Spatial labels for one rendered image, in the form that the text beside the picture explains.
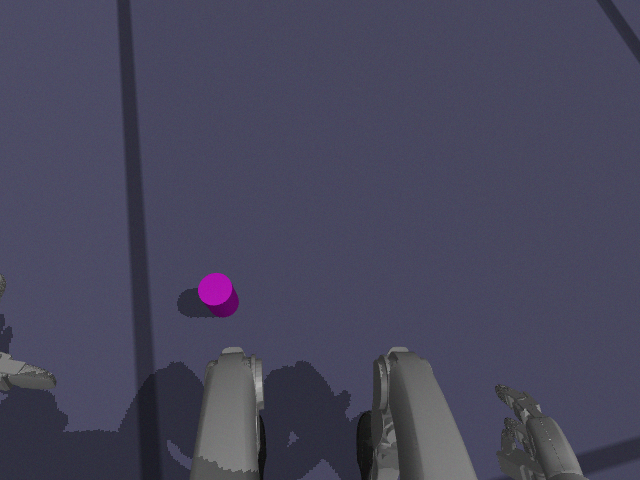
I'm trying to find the right robot hand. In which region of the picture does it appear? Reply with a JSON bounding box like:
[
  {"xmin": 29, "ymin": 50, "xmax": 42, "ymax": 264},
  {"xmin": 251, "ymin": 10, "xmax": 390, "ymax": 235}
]
[{"xmin": 495, "ymin": 384, "xmax": 583, "ymax": 480}]

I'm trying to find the can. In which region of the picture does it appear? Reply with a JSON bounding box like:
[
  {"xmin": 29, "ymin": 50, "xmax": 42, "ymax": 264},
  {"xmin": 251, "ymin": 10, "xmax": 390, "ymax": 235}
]
[{"xmin": 198, "ymin": 273, "xmax": 239, "ymax": 317}]

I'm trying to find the right robot foot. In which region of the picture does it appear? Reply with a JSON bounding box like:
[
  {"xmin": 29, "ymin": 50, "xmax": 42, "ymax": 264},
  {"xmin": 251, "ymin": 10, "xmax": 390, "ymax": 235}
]
[{"xmin": 356, "ymin": 411, "xmax": 374, "ymax": 480}]

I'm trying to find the left robot hand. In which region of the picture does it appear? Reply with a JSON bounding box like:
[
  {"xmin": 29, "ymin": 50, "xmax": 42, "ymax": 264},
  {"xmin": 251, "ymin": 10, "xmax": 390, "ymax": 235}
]
[{"xmin": 0, "ymin": 274, "xmax": 57, "ymax": 391}]

